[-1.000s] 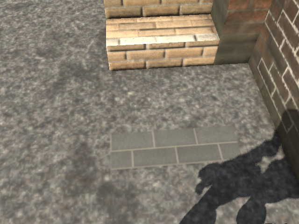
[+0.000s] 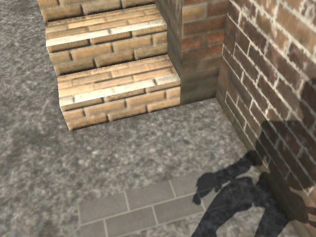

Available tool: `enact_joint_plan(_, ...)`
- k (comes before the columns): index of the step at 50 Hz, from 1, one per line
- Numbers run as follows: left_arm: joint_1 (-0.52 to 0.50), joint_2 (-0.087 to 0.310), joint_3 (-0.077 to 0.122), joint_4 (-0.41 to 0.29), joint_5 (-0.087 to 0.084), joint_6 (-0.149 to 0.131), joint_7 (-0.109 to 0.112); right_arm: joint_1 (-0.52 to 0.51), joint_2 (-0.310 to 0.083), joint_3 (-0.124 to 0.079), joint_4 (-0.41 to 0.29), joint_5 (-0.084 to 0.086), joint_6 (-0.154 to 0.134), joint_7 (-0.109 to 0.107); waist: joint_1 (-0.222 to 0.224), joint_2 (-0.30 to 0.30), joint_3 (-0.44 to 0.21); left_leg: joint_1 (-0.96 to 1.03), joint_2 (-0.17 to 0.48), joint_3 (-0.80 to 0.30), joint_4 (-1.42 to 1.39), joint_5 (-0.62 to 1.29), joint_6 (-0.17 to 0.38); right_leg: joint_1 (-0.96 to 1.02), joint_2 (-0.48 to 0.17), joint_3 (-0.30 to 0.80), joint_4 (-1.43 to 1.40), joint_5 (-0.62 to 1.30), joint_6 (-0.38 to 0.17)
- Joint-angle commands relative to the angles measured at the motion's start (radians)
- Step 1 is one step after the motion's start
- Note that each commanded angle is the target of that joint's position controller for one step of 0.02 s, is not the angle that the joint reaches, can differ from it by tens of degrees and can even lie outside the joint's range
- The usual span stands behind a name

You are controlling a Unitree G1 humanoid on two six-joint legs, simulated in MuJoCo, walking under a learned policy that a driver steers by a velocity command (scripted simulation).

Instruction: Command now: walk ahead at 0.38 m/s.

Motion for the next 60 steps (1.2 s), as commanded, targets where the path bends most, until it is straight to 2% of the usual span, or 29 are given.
enact_joint_plan(1, 0.026, 0.119, 0.016, -0.055, -0.002, -0.019, 0.000, -0.106, -0.101, -0.022, -0.108, -0.009, -0.042, 0.013, 0.012, -0.097, 0.079, -0.495, 0.099, -0.057, 0.152, 0.127, 0.030, 0.286, -0.331, 0.480, -0.350, -0.057, -0.170)
enact_joint_plan(4, 0.067, 0.096, 0.003, -0.039, 0.003, -0.005, 0.006, -0.125, -0.060, -0.015, -0.111, -0.021, -0.031, 0.030, 0.014, -0.110, 0.064, -0.430, 0.107, -0.006, 0.049, 0.247, -0.010, 0.249, -0.259, 0.292, -0.376, 0.217, -0.142)
enact_joint_plan(8, 0.129, 0.122, 0.005, -0.015, -0.001, 0.007, 0.022, -0.246, -0.019, 0.002, -0.164, -0.025, -0.028, 0.035, 0.049, -0.110, 0.084, -0.405, 0.075, 0.028, -0.185, 0.397, -0.054, 0.223, -0.237, 0.184, -0.391, 0.293, -0.137)
enact_joint_plan(14, 0.149, 0.143, 0.009, 0.014, -0.014, 0.008, 0.025, -0.370, -0.039, 0.004, -0.221, -0.010, -0.036, 0.061, 0.060, -0.139, 0.144, -0.299, 0.032, 0.038, -0.390, 0.474, -0.027, 0.216, -0.279, 0.137, -0.376, 0.261, -0.109)
enact_joint_plan(17, 0.113, 0.167, 0.018, 0.017, -0.013, 0.016, 0.024, -0.319, -0.084, -0.013, -0.220, -0.014, -0.044, 0.069, 0.005, -0.162, 0.105, -0.186, -0.001, 0.057, -0.433, 0.390, 0.026, 0.277, -0.301, 0.120, -0.274, 0.490, -0.076)
enact_joint_plan(18, 0.097, 0.179, 0.021, 0.016, -0.009, 0.021, 0.025, -0.236, -0.113, -0.029, -0.199, -0.016, -0.043, 0.064, -0.045, -0.175, 0.043, -0.065, -0.035, 0.085, -0.433, 0.365, 0.047, 0.279, -0.284, 0.097, -0.166, 0.673, -0.060)
enact_joint_plan(19, 0.089, 0.166, 0.015, 0.013, -0.003, 0.029, 0.028, -0.059, -0.152, -0.054, -0.145, -0.015, -0.040, 0.055, -0.130, -0.166, -0.060, 0.158, -0.065, 0.108, -0.430, 0.363, 0.075, 0.220, -0.238, 0.054, 0.040, 0.784, -0.033)
enact_joint_plan(20, 0.106, 0.127, -0.004, -0.010, 0.011, 0.030, 0.032, 0.134, -0.228, -0.076, -0.103, -0.024, -0.035, 0.040, -0.192, -0.054, -0.210, 0.488, 0.111, -0.104, -0.402, 0.344, 0.140, -0.016, -0.184, 0.021, 0.381, 0.537, 0.006)
enact_joint_plan(21, 0.283, -0.050, -0.050, -0.011, -0.008, 0.007, 0.018, 0.194, -0.297, -0.087, -0.076, -0.037, -0.035, 0.049, -0.091, 0.276, -0.395, 0.805, 0.349, -0.659, -0.579, 0.021, 0.316, -0.381, 0.021, 0.090, 0.757, -0.226, 0.058)
enact_joint_plan(22, 0.212, 0.068, -0.027, 0.003, -0.045, -0.018, 0.016, 0.170, -0.184, -0.063, -0.083, -0.027, -0.037, 0.050, -0.139, 0.205, -0.353, 0.764, 0.336, -0.778, -0.721, -0.103, 0.286, -0.492, 0.001, 0.228, 0.887, -0.248, 0.039)
enact_joint_plan(23, 0.080, 0.136, -0.007, -0.037, -0.066, -0.029, 0.014, 0.083, -0.145, -0.052, -0.091, -0.025, -0.037, 0.044, -0.127, 0.145, -0.174, 0.623, 0.310, -0.598, -0.719, -0.025, 0.233, -0.569, -0.048, 0.190, 0.910, -0.172, 0.023)
enact_joint_plan(24, 0.016, 0.142, -0.009, -0.055, -0.050, -0.034, 0.022, -0.010, -0.124, -0.043, -0.110, -0.027, -0.037, 0.041, -0.089, 0.026, -0.101, 0.453, 0.280, -0.461, -0.727, 0.123, 0.206, -0.516, -0.110, 0.161, 0.850, -0.065, 0.016)
enact_joint_plan(25, -0.008, 0.139, -0.002, -0.056, -0.024, -0.029, 0.028, -0.070, -0.097, -0.035, -0.119, -0.039, -0.039, 0.042, -0.048, -0.001, -0.050, 0.308, 0.239, -0.356, -0.744, 0.256, 0.192, -0.447, -0.150, 0.148, 0.781, -0.003, 0.019)
enact_joint_plan(27, 0.036, 0.107, 0.002, -0.044, -0.015, -0.001, 0.028, -0.099, -0.068, -0.027, -0.110, -0.051, -0.048, 0.044, 0.007, 0.041, -0.043, 0.184, 0.192, -0.255, -0.797, 0.335, 0.189, -0.327, -0.186, 0.152, 0.715, 0.042, 0.024)
enact_joint_plan(31, -0.032, 0.085, 0.001, -0.072, 0.001, 0.030, 0.034, -0.055, -0.103, -0.032, -0.072, -0.036, -0.061, 0.035, 0.012, 0.016, 0.035, 0.125, 0.176, -0.148, -0.866, 0.412, 0.212, -0.379, -0.195, 0.125, 0.556, 0.135, 0.060)
enact_joint_plan(36, -0.221, 0.058, -0.014, -0.123, -0.001, 0.013, 0.018, 0.022, -0.139, -0.033, -0.049, -0.031, -0.041, 0.015, -0.057, 0.000, 0.068, 0.215, 0.144, -0.068, -0.876, 0.432, 0.168, -0.409, -0.164, 0.083, 0.208, 0.367, 0.068)
enact_joint_plan(39, -0.298, 0.058, -0.023, -0.141, -0.008, 0.006, 0.005, 0.066, -0.163, -0.035, -0.025, -0.021, -0.036, 0.018, -0.089, 0.024, 0.097, 0.280, 0.162, -0.068, -0.864, 0.392, 0.172, -0.401, -0.143, 0.066, 0.083, 0.361, 0.062)
enact_joint_plan(42, -0.381, 0.082, -0.027, -0.182, -0.010, -0.006, -0.010, 0.093, -0.175, -0.037, -0.012, -0.022, -0.026, 0.018, -0.109, 0.012, 0.121, 0.375, 0.196, -0.077, -0.820, 0.443, 0.178, -0.418, -0.125, 0.055, 0.010, 0.301, 0.044)
enact_joint_plan(45, -0.324, 0.130, -0.018, -0.183, -0.017, -0.024, -0.012, 0.086, -0.203, -0.044, -0.010, -0.021, -0.009, 0.009, -0.055, 0.037, 0.071, 0.447, 0.211, -0.083, -0.722, 0.670, 0.153, -0.289, -0.084, 0.031, -0.037, 0.213, 0.020)
enact_joint_plan(46, -0.228, 0.076, -0.033, -0.137, 0.079, 0.004, -0.001, 0.124, -0.167, -0.034, 0.017, -0.085, -0.023, 0.001, -0.023, -0.004, 0.004, 0.413, 0.162, -0.018, -0.604, 0.826, 0.124, -0.103, -0.033, -0.028, -0.079, 0.197, 0.010)
enact_joint_plan(47, -0.057, 0.110, -0.017, -0.088, 0.102, 0.009, 0.014, 0.132, -0.152, -0.026, 0.022, -0.083, -0.028, -0.001, 0.045, -0.017, -0.080, 0.325, 0.102, 0.018, -0.407, 0.853, 0.103, 0.116, -0.023, -0.031, -0.077, 0.158, -0.020)
enact_joint_plan(48, 0.117, 0.200, 0.007, -0.069, 0.119, 0.005, 0.026, 0.112, -0.094, -0.005, -0.021, -0.057, -0.032, 0.003, 0.119, -0.125, -0.215, 0.103, 0.040, 0.060, -0.106, 0.630, 0.066, 0.376, -0.249, 0.235, -0.105, 0.014, -0.099)
enact_joint_plan(49, 0.181, 0.313, 0.038, -0.044, 0.111, 0.012, 0.021, 0.205, -0.025, 0.009, -0.028, -0.031, -0.033, 0.014, 0.083, -0.357, -0.307, -0.205, -0.144, 0.058, 0.196, -0.069, 0.029, 0.560, -0.485, 0.712, -0.214, 0.023, -0.242)
enact_joint_plan(50, 0.104, 0.235, 0.026, -0.046, 0.077, 0.018, 0.012, 0.117, -0.126, -0.010, -0.010, -0.053, -0.025, 0.012, 0.080, -0.167, -0.215, -0.299, -0.078, -0.063, 0.271, -0.076, 0.048, 0.479, -0.440, 0.668, -0.225, 0.019, -0.228)
enact_joint_plan(51, 0.014, 0.178, 0.011, -0.052, 0.066, 0.014, 0.007, 0.025, -0.120, -0.006, -0.044, -0.039, -0.030, 0.027, 0.065, -0.114, -0.129, -0.299, -0.016, -0.068, 0.223, 0.008, 0.049, 0.372, -0.391, 0.481, -0.220, 0.140, -0.186)
enact_joint_plan(52, -0.029, 0.130, -0.001, -0.048, 0.063, 0.010, 0.002, 0.001, -0.099, 0.001, -0.048, -0.043, -0.030, 0.031, 0.041, -0.089, -0.090, -0.270, 0.019, -0.051, 0.146, 0.053, 0.043, 0.293, -0.347, 0.385, -0.243, 0.246, -0.156)
enact_joint_plan(55, -0.034, 0.124, -0.004, 0.012, 0.043, -0.013, 0.006, 0.018, -0.060, 0.017, -0.042, -0.081, -0.002, 0.040, -0.008, -0.139, -0.027, -0.157, 0.039, 0.003, 0.063, 0.130, 0.012, 0.142, -0.274, 0.260, -0.341, 0.314, -0.141)
enact_joint_plan(57, -0.026, 0.135, 0.004, 0.045, 0.028, -0.027, 0.001, -0.031, -0.052, 0.025, -0.063, -0.081, 0.001, 0.050, -0.016, -0.143, 0.008, -0.177, 0.063, 0.025, -0.022, 0.188, -0.002, 0.113, -0.265, 0.212, -0.395, 0.279, -0.152)
enact_joint_plan(60, -0.006, 0.147, 0.021, 0.064, 0.025, -0.039, 0.003, -0.156, -0.048, 0.032, -0.107, -0.080, -0.011, 0.062, 0.001, -0.143, 0.055, -0.161, 0.067, 0.041, -0.207, 0.318, -0.015, 0.083, -0.245, 0.157, -0.459, 0.206, -0.127)
Velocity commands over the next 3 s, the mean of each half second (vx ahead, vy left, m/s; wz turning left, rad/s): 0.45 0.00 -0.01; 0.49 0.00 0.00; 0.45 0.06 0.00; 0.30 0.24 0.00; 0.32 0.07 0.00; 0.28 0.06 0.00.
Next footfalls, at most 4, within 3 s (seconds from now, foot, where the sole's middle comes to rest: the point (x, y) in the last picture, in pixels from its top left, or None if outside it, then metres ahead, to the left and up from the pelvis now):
0.40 left None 0.37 0.17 -0.77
0.94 right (185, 208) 0.65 -0.05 -0.77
1.40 left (131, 168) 0.86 0.21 -0.77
1.74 right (155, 160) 0.91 0.09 -0.77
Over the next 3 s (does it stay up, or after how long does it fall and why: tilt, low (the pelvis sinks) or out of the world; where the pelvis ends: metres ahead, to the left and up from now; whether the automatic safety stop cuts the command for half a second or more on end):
stays up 1.08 0.50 0.04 its command is cut before an obstacle after 1.4 s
